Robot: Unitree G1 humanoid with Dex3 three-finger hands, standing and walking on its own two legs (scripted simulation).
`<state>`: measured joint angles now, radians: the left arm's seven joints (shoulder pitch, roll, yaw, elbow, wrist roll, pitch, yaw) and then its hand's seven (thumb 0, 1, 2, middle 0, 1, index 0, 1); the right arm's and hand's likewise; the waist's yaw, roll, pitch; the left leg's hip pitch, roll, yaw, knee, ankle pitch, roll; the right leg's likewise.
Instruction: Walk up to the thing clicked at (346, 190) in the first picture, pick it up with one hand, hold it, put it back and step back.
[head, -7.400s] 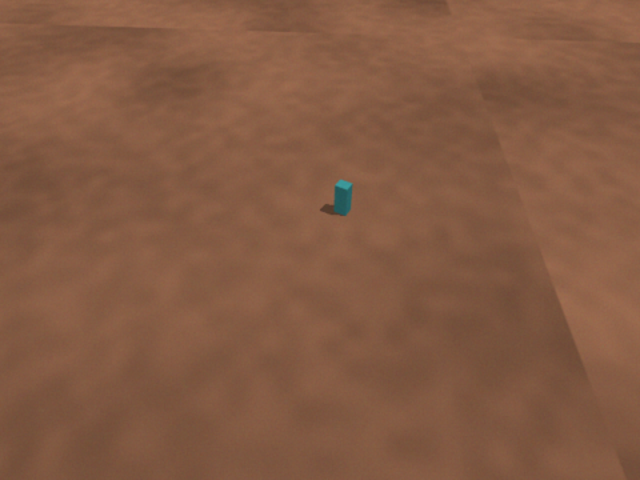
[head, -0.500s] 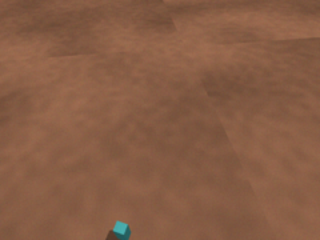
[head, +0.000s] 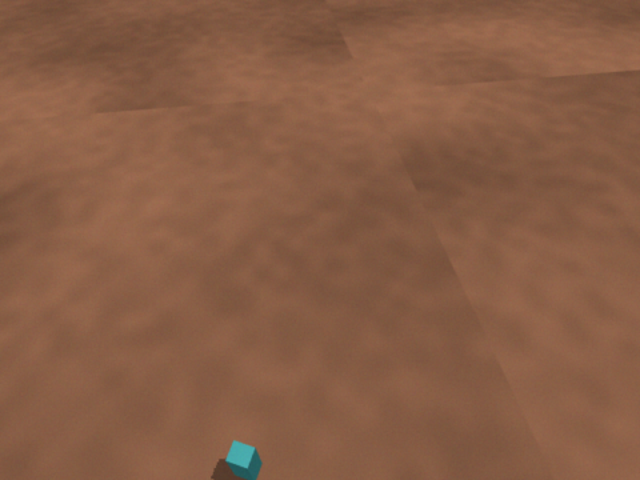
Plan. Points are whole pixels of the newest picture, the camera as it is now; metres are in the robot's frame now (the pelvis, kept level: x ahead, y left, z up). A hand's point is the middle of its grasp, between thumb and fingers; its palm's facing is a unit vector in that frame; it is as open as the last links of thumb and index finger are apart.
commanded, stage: stand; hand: left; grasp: from the side
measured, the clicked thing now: (244, 462) +0.33 +0.22 -0.71
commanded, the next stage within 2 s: go down in 0.30 s
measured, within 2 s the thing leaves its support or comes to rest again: neither
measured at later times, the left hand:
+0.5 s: hand out of the picture +0.10 +0.25 -0.15, palm faces +0.04 -0.94 -0.33, open 8.0 cm
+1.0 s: hand out of the picture +0.16 +0.28 -0.20, palm faces +0.06 -0.95 -0.32, open 16.7 cm
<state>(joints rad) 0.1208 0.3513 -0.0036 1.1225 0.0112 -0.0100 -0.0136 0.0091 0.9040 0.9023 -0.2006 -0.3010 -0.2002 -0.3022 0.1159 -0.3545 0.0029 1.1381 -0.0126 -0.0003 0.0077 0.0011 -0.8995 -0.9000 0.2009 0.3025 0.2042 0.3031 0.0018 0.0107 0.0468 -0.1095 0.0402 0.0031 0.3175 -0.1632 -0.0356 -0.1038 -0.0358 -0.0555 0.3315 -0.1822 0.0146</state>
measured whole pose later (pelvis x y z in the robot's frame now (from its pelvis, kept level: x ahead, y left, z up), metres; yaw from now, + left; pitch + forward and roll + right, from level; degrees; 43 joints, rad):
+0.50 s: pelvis +0.00 +0.00 +0.00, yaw +0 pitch -1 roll +0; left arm 0.08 0.32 0.05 1.06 -0.01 -0.03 0.00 0.01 0.83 0.83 -0.19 -0.23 -0.17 -0.24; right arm 0.17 -0.34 0.00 0.97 0.04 -0.03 -0.02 0.00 -0.91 -0.90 0.20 0.30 0.20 0.30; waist -0.01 0.01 0.06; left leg -0.20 0.04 0.00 0.40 -0.19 -0.03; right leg -0.19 -0.04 -0.06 0.40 -0.21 0.02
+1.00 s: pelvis +0.00 +0.02 -0.07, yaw -1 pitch +13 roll -2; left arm 0.15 0.33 0.23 0.67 0.05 0.10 -0.07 0.00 -0.37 0.08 -0.06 -0.07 -0.06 -0.07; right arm 0.24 -0.25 -0.04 0.64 0.01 -0.10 -0.04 0.01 -0.84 -0.89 0.20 0.30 0.20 0.30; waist -0.02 0.00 -0.07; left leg -0.74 0.05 0.00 0.97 -0.46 -0.01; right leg -0.71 -0.05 -0.03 0.93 -0.44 0.04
